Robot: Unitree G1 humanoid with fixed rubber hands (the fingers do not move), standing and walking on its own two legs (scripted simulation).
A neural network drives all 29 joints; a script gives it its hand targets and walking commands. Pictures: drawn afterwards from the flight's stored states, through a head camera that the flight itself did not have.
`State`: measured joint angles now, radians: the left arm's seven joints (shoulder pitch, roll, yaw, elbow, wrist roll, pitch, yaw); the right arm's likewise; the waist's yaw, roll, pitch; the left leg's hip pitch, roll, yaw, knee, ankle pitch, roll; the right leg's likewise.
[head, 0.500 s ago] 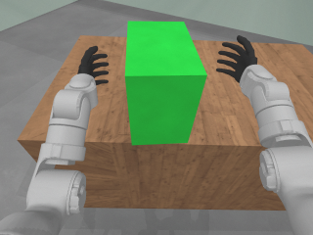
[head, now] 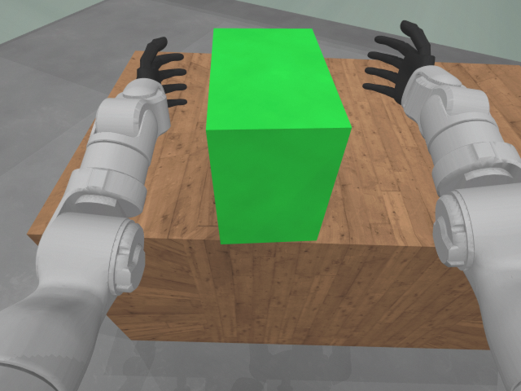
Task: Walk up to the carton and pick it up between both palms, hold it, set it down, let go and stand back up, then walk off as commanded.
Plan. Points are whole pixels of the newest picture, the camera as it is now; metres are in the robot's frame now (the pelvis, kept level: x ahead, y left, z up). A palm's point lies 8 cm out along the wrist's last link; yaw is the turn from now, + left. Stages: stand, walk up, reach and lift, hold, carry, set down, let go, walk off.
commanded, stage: reach and lift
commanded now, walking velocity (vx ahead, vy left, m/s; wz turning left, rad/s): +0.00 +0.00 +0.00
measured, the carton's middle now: (266, 136) +0.54 +0.03 +0.08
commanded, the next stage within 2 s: none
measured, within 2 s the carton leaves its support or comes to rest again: neither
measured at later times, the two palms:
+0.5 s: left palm (158, 100) +0.45 +0.19 +0.20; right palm (409, 94) +0.48 -0.18 +0.22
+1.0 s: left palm (162, 121) +0.47 +0.20 +0.15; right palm (383, 128) +0.50 -0.16 +0.15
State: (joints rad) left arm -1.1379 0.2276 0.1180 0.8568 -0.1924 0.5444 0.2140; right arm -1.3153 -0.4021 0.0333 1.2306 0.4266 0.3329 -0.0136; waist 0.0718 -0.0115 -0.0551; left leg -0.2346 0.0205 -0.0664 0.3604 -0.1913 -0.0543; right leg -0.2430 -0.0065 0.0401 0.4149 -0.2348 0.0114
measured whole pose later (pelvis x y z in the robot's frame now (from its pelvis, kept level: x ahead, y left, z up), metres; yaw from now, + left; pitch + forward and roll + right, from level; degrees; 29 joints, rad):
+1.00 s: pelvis +0.01 +0.00 +0.00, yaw +0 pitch +16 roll +1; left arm -1.17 0.23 0.12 1.28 -0.15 -0.02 0.10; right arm -1.20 -0.35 0.06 1.39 0.34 -0.02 0.04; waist 0.08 -0.02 -0.16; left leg -0.46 0.02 -0.07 0.36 -0.17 -0.06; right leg -0.47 0.00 0.04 0.41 -0.22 0.01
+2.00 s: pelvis +0.01 +0.00 +0.00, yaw +0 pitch +17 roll +1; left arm -1.16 0.08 0.36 1.28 0.19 -0.07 0.16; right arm -1.18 -0.19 -0.25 1.35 -0.07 -0.05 -0.06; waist 0.08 -0.04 -0.18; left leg -0.49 0.03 -0.06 0.36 -0.16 -0.05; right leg -0.50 0.00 0.04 0.41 -0.21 0.01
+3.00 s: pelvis +0.01 +0.00 +0.00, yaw +0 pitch +13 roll +0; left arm -1.08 -0.03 0.55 1.07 0.40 0.06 0.13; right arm -1.01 -0.07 -0.56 1.12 -0.37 -0.10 0.00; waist 0.08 -0.03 -0.15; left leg -0.41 0.03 -0.05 0.36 -0.17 -0.04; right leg -0.40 0.00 0.04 0.37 -0.20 0.02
